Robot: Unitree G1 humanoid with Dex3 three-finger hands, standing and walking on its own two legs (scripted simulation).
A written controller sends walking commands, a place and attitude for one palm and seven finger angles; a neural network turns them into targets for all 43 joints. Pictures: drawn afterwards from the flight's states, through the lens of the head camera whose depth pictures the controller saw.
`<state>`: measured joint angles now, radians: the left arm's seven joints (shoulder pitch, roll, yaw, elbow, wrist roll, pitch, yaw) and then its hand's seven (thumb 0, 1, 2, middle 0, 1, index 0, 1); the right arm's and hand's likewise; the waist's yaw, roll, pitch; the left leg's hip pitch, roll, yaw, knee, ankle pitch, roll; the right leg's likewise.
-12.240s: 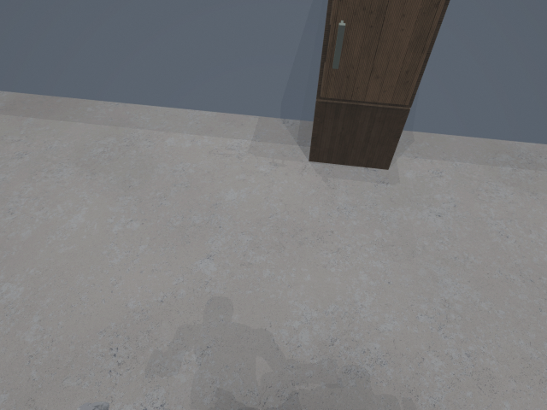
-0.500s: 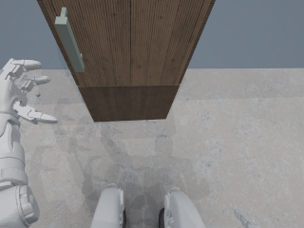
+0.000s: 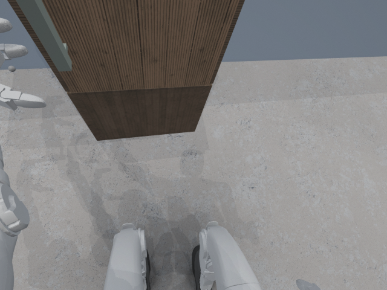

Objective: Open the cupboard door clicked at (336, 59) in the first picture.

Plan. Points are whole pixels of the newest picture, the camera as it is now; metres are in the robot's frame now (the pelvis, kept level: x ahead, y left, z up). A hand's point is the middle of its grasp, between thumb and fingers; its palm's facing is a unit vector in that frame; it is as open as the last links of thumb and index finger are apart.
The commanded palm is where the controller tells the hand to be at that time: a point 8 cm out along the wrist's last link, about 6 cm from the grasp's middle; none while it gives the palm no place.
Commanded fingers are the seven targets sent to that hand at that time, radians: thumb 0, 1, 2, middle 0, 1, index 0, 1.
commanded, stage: move the hooked fingers beside the handle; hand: left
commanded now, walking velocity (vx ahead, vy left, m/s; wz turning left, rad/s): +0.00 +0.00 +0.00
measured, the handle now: (48, 25) +0.60 +0.24 +0.06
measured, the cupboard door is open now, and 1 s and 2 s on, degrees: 0 0 0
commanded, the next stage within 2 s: slide the fingers in behind the handle in 1.00 s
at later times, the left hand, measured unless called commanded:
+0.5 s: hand (14, 56) +0.54 +0.30 +0.04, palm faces +0.11 -0.99 -0.03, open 14.0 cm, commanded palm +0.54 +0.31 +0.05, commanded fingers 0.00 -0.50 0.30 -0.30 -1.20 -0.30 -1.20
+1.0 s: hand (6, 57) +0.53 +0.31 +0.05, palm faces +0.11 -0.99 -0.02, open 14.0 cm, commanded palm +0.53 +0.32 +0.05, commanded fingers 0.00 -0.50 0.30 -0.30 -1.20 -0.30 -1.20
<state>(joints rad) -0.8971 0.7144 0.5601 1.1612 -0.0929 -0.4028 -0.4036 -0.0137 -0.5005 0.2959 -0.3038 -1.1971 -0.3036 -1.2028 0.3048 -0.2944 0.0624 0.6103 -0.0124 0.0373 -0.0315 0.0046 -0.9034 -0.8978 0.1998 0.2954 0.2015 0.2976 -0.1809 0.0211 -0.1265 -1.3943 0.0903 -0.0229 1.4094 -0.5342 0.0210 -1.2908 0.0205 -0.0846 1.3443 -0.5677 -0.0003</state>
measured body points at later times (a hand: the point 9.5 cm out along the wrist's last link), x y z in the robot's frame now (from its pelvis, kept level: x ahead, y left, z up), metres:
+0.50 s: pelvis +0.00 +0.01 -0.01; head +0.21 +0.06 +0.39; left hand +0.53 +0.35 +0.05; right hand +0.00 -0.26 -0.10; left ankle +0.05 +0.11 -0.59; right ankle +0.03 -0.13 -0.59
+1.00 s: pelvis +0.00 +0.01 +0.00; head +0.20 +0.07 +0.40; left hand +0.52 +0.36 +0.05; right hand +0.03 -0.26 -0.10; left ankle +0.05 +0.11 -0.59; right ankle +0.03 -0.13 -0.59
